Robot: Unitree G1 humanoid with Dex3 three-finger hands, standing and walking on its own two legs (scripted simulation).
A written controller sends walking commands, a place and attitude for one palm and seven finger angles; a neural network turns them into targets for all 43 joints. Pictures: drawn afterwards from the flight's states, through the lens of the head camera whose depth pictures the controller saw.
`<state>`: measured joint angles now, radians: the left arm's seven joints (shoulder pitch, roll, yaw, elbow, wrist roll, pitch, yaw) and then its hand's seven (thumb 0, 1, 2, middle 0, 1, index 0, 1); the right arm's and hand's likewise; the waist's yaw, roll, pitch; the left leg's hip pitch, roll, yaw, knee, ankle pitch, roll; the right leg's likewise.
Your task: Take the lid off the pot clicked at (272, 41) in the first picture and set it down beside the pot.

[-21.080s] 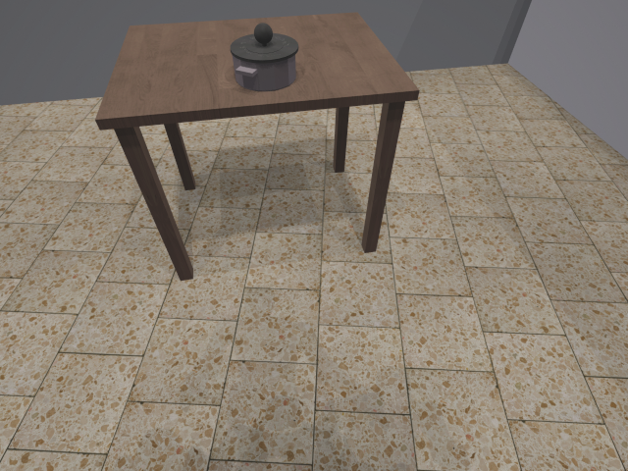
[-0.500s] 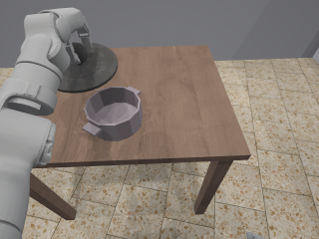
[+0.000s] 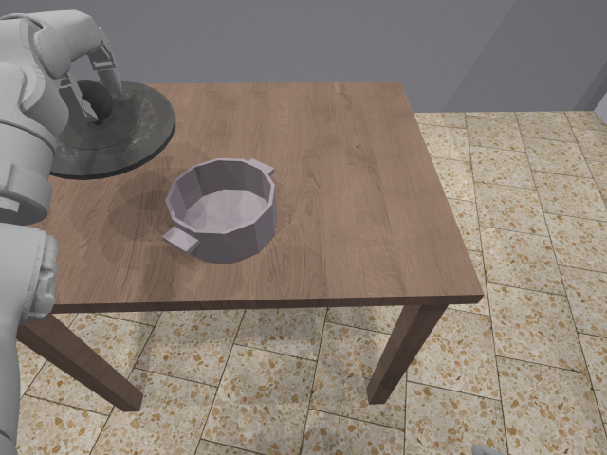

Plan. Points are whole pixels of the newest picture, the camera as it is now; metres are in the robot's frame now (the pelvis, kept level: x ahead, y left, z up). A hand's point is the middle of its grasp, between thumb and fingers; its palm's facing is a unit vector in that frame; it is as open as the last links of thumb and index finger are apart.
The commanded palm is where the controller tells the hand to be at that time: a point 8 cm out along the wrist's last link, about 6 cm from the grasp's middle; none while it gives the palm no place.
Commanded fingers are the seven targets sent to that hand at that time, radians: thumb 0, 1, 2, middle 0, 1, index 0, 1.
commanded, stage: move the lid sideways beside the pot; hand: left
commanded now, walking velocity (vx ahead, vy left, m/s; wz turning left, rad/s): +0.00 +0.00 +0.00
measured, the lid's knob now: (90, 101) +0.49 +0.26 +0.22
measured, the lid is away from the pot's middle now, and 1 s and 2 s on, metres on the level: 0.13 0.24 0.24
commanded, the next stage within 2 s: lower the lid onto the table in 1.12 s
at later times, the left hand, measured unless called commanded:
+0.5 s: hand (41, 90) +0.48 +0.30 +0.25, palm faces -0.24 -0.07 -0.97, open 8.0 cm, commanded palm +0.47 +0.30 +0.31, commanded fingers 0.00 0.57 1.04 -0.85 -1.05 -0.83 -1.04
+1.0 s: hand out of the picture +0.46 +0.35 +0.25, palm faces -0.25 -0.09 -0.96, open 8.0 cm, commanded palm +0.47 +0.35 +0.31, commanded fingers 0.00 0.57 1.04 -0.85 -1.05 -0.83 -1.04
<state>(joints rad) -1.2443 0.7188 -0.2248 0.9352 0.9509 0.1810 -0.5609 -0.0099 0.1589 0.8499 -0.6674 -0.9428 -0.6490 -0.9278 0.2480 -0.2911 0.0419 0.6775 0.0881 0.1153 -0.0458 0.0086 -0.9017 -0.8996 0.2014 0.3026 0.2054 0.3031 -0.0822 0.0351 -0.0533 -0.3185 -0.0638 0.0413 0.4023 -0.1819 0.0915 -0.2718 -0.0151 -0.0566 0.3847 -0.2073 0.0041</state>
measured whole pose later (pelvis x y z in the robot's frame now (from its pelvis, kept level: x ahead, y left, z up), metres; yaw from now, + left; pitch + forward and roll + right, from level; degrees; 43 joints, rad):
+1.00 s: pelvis +0.01 +0.01 +0.00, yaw +0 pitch +9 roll -2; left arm -1.26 0.93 -0.11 1.04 1.00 0.03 -0.57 -0.01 0.16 0.85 -0.67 -0.94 -0.65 -0.93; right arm 0.29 -0.30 0.05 0.69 0.09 0.13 -0.08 0.01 -0.90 -0.90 0.20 0.30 0.21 0.30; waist -0.09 0.03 -0.05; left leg -0.38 -0.06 0.03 0.43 -0.20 0.10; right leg -0.31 -0.01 -0.06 0.36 -0.20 0.01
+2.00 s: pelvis +0.01 +0.02 -0.01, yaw -1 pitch +10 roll -3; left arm -1.21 0.94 -0.09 1.11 0.99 -0.03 -0.55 -0.01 0.17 0.85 -0.66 -0.94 -0.64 -0.93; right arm 0.31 -0.30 0.04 0.70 0.10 0.14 -0.08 0.01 -0.90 -0.90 0.20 0.30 0.21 0.30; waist -0.11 0.02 -0.05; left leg -0.43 -0.06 0.04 0.49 -0.23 0.11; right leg -0.35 -0.01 -0.05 0.39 -0.21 0.02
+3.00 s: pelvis +0.01 +0.04 -0.01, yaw -1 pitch +13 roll -4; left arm -1.15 0.89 -0.08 1.18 1.00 -0.14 -0.47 -0.01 0.17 0.85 -0.66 -0.94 -0.64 -0.93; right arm 0.36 -0.30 0.03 0.70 0.08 0.13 -0.09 0.00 -0.90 -0.90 0.20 0.30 0.21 0.30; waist -0.13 0.02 -0.07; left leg -0.53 -0.06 0.05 0.57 -0.26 0.13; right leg -0.45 -0.01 -0.03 0.46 -0.24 0.00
